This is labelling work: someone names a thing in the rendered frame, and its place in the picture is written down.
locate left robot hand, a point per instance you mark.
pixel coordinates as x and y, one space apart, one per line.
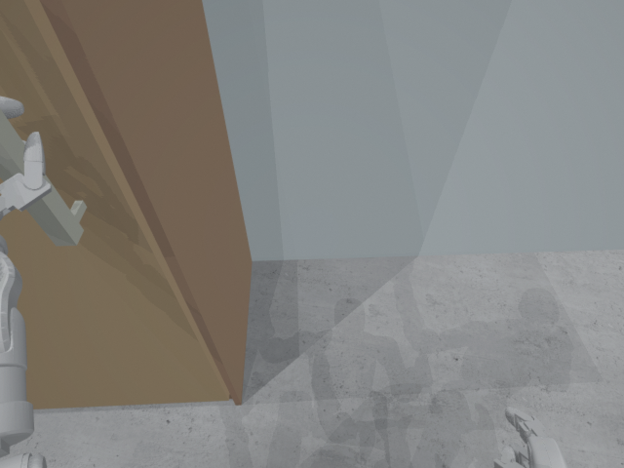
22 191

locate handle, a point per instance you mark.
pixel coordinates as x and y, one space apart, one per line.
60 223

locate wardrobe door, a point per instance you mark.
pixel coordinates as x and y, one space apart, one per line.
106 324

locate robot left forearm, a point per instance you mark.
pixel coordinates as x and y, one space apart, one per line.
16 413

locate right robot hand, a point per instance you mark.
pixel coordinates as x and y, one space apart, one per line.
541 452

